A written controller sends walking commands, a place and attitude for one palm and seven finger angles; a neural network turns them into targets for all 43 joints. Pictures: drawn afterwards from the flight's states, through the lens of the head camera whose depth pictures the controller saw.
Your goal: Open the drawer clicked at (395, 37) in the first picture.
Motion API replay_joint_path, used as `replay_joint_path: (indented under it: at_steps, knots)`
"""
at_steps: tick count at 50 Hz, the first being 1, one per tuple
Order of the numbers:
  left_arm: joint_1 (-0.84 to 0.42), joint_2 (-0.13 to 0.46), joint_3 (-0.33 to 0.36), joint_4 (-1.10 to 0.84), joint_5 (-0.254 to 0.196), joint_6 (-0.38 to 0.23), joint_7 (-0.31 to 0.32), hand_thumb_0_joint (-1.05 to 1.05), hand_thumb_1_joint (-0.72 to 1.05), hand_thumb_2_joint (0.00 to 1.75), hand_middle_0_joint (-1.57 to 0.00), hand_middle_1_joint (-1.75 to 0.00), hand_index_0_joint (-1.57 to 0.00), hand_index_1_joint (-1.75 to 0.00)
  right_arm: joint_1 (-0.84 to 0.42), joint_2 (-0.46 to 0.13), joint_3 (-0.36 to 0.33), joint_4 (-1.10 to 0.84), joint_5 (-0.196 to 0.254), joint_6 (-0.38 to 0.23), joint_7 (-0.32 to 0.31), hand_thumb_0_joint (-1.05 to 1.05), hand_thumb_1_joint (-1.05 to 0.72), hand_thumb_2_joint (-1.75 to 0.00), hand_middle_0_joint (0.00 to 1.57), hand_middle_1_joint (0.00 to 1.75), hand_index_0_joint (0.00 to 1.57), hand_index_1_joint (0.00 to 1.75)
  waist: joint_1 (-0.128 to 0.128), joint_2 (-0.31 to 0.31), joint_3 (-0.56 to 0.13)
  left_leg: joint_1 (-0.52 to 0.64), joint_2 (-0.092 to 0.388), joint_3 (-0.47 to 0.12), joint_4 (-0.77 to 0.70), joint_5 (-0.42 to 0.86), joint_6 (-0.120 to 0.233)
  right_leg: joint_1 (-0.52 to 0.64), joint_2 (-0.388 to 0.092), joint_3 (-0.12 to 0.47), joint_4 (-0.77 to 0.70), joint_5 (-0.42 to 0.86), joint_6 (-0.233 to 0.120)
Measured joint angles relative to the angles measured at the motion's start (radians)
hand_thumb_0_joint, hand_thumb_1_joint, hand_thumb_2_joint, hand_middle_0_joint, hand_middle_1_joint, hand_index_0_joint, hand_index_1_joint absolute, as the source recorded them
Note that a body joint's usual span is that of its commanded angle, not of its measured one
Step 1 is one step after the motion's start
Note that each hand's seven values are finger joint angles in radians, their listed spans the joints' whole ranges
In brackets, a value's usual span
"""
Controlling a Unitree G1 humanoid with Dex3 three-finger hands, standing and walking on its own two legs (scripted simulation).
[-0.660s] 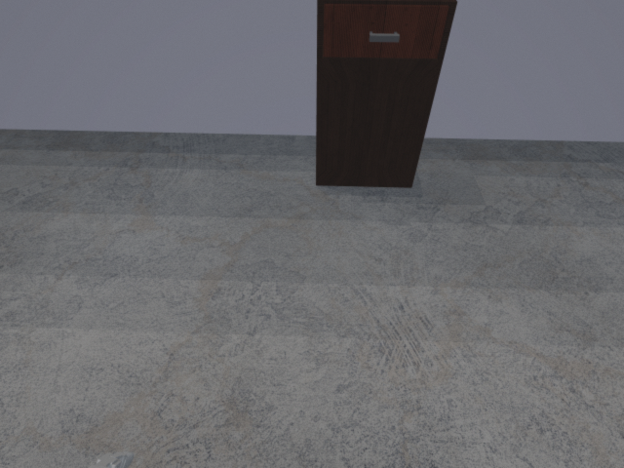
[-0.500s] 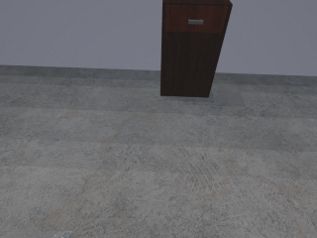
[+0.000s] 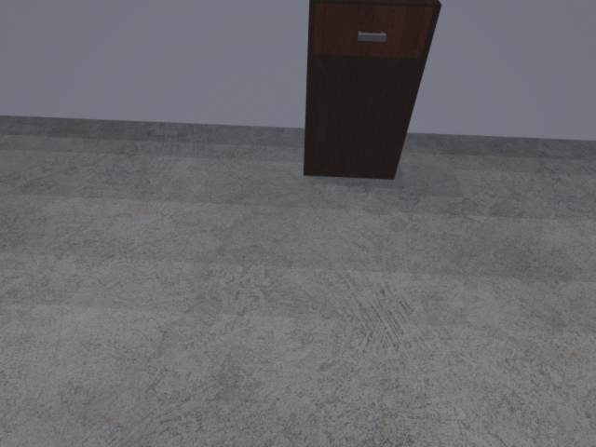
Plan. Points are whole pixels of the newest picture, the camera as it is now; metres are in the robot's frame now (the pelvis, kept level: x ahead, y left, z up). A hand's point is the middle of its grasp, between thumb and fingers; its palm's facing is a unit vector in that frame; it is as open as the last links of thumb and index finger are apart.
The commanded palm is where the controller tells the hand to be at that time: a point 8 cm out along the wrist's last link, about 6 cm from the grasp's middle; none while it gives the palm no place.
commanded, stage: stand and wait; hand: left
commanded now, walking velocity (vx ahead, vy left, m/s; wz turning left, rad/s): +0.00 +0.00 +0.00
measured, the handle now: (371, 35) +1.55 -0.19 -0.04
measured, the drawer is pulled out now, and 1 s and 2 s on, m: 0.00 0.00 0.00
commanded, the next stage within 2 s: look at it before walking up in 0.16 s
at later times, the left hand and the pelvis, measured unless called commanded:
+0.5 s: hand out of the picture +0.08 +0.25 -0.16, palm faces -0.03 -0.94 -0.33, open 7.4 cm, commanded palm none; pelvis +0.01 +0.00 +0.00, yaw +0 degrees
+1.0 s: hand out of the picture +0.09 +0.24 -0.16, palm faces -0.03 -0.94 -0.33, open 7.4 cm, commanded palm none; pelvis +0.02 +0.00 +0.00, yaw -2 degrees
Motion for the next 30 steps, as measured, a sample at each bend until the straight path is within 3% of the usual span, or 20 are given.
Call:
replay_joint_path:
  at_steps: [30]
  knots:
    - [-0.022,-0.009,-0.005,0.007,0.001,-0.007,0.001,0.00,0.91,0.90,-0.20,-0.30,-0.20,-0.30,-0.022,0.003,0.004,0.018,0.003,-0.004,0.002,0.01,-0.91,-0.89,0.20,0.30,0.20,0.30,-0.003,-0.001,0.004,0.020,0.002,0.004,-0.035,0.006,-0.002,0.016,0.002,0.004,-0.031,0.005,-0.001]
